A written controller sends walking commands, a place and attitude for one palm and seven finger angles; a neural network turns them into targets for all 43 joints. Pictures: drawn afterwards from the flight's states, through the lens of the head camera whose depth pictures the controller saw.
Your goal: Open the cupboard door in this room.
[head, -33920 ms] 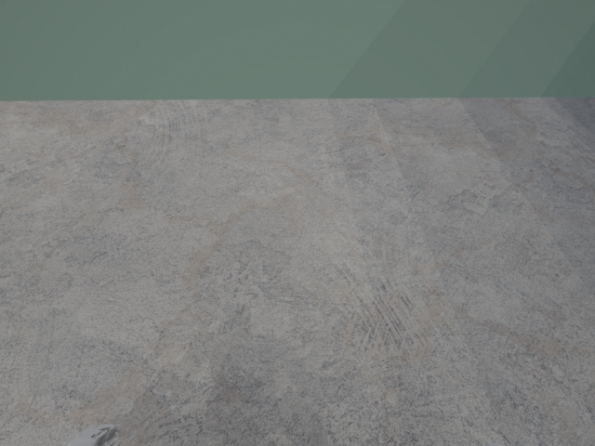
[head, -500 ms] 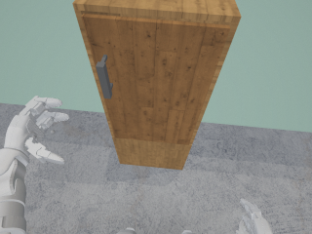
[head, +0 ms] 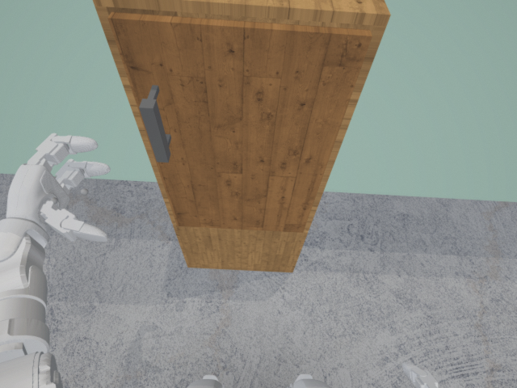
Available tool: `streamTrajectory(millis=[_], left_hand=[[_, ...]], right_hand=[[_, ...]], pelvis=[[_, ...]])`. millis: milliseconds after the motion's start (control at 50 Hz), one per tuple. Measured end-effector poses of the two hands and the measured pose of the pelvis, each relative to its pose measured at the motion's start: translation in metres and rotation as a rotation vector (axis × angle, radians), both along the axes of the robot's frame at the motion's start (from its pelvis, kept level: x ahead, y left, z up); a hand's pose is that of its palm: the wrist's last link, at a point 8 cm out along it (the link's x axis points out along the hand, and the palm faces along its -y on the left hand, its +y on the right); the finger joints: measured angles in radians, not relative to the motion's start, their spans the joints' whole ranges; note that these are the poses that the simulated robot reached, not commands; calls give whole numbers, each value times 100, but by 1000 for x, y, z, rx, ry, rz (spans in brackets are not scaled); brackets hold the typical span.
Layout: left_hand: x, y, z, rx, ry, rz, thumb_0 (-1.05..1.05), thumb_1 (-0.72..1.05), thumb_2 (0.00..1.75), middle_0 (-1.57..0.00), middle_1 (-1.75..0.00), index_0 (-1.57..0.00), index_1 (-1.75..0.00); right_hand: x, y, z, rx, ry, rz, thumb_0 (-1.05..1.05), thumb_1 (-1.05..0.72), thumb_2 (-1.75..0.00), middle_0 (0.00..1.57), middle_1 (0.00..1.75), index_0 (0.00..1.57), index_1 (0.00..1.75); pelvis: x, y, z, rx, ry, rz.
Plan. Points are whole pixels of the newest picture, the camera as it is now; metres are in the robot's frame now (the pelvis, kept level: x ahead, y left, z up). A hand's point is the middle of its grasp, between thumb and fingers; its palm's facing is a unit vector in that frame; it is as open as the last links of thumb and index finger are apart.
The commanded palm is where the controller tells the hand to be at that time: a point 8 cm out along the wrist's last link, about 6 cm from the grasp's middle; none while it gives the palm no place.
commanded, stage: move the hooked fingers beside the handle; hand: left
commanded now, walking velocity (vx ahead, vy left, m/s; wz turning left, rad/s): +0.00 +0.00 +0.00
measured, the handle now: (159, 125) +0.53 +0.20 +0.07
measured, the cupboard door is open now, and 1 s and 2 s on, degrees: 0 0 0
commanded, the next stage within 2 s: slide the fingers in behind the handle in 1.62 s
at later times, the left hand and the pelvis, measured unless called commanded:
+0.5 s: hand (108, 158) +0.44 +0.26 +0.08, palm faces -0.02 -1.00 -0.01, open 14.0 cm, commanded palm +0.43 +0.30 +0.08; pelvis +0.00 +0.00 -0.01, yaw -1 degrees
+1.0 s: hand (117, 137) +0.49 +0.26 +0.07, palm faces -0.03 -1.00 -0.01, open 14.0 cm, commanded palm +0.47 +0.30 +0.07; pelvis +0.00 +0.01 -0.01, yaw -2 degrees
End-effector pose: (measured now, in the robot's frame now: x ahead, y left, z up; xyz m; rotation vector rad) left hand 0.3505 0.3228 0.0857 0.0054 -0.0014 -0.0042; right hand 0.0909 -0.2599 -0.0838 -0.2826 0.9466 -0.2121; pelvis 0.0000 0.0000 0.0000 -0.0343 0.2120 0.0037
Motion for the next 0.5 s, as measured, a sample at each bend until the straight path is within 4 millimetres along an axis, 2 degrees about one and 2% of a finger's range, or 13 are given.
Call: streamTrajectory(millis=[220,500], left_hand=[[32,-3,-6,-6,21,-2,-2,-50,30,-30,-120,-30,-120],[71,-12,-5,3,17,-11,-2,-50,30,-30,-120,-30,-120]], right_hand=[[-8,2,-5,-11,49,-4,1,-90,-90,20,30,21,30],[-54,-1,-16,-9,204,-75,1,-90,-90,20,30,21,30]], pelvis=[[-5,3,-5,-5,27,1],[-4,5,-9,-9,69,-11]])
